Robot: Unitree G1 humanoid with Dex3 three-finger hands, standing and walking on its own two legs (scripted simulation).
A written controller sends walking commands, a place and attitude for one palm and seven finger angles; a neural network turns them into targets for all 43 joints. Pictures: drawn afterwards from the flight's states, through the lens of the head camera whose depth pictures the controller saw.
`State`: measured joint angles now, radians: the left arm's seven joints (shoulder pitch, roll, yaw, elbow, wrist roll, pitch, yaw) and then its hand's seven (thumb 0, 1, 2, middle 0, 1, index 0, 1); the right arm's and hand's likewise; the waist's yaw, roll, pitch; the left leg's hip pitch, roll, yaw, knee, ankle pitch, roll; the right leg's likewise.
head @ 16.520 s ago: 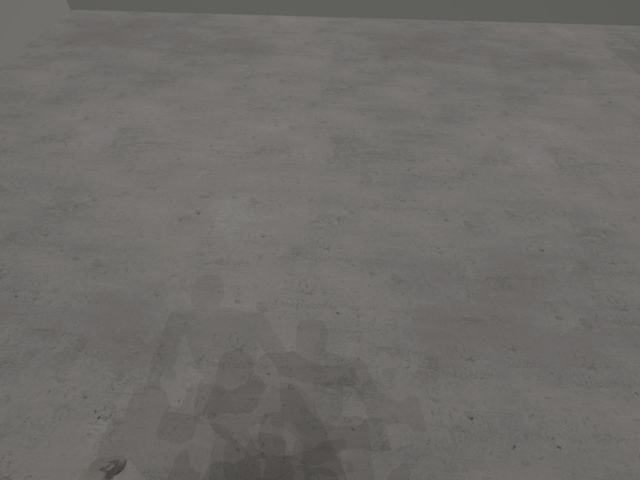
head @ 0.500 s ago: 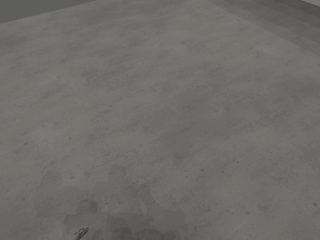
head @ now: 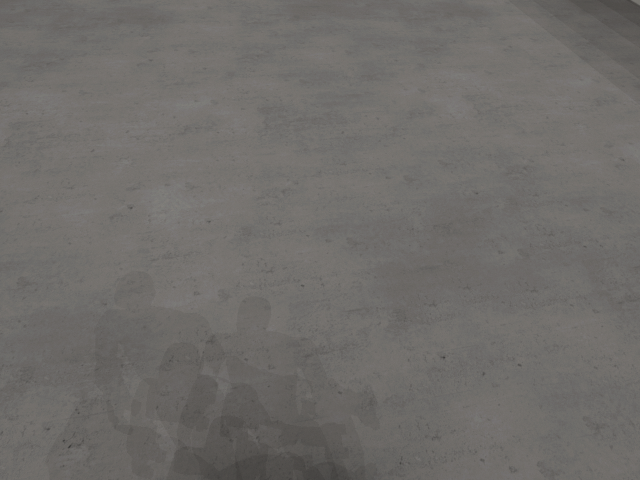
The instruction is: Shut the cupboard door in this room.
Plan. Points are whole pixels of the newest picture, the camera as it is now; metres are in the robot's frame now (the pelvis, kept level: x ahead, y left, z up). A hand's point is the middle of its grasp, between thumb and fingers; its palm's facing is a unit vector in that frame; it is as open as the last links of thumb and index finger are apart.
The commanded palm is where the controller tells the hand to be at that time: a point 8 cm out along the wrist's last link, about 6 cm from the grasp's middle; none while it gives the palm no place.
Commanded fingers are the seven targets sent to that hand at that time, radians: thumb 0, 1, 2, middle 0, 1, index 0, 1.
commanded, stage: turn or walk to find it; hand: left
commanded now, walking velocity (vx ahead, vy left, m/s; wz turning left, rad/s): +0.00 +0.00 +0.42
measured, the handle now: out of the picture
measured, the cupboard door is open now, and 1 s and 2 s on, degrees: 87 87 87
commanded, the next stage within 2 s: stand and wait in 1.14 s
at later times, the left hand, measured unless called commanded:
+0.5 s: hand out of the picture +0.05 +0.18 -0.14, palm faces +0.20 -0.94 -0.28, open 7.3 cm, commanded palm none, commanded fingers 0.00 0.90 0.90 -0.20 -0.30 -0.20 -0.30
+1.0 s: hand out of the picture -0.12 +0.21 -0.17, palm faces +0.46 -0.85 -0.25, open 7.3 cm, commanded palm none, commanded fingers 0.00 0.90 0.90 -0.20 -0.30 -0.20 -0.30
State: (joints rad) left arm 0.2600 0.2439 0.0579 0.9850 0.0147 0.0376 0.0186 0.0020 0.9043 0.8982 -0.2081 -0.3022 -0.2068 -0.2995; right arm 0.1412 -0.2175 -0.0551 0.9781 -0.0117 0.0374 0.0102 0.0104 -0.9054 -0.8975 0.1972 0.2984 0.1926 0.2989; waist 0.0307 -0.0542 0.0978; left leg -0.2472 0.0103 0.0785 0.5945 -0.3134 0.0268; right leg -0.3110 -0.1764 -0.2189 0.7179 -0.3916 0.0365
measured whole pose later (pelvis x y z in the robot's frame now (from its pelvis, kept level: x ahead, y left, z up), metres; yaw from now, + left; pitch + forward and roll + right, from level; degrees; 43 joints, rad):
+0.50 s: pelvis -0.02 -0.03 +0.01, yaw +12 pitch +0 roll +1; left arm 0.15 0.18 0.03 0.91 0.01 0.01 0.02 0.00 0.91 0.90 -0.20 -0.30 -0.20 -0.30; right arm 0.22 -0.23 -0.08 0.98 -0.02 0.07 0.00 0.01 -0.90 -0.90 0.20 0.30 0.20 0.30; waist -0.03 0.05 0.07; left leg -0.41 -0.06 -0.08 0.80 -0.43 -0.01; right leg -0.25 -0.04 -0.09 0.58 -0.32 -0.02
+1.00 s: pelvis -0.05 +0.00 +0.01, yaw +25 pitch -1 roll +0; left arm 0.23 0.27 0.07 1.01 0.01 0.07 0.02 0.00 0.91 0.90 -0.20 -0.30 -0.20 -0.30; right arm 0.12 -0.20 -0.05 0.96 -0.02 0.02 0.00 0.01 -0.90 -0.90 0.20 0.30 0.19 0.30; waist 0.03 -0.05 0.10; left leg -0.25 0.01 0.05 0.58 -0.32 0.03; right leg -0.40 -0.12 -0.10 1.00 -0.50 0.07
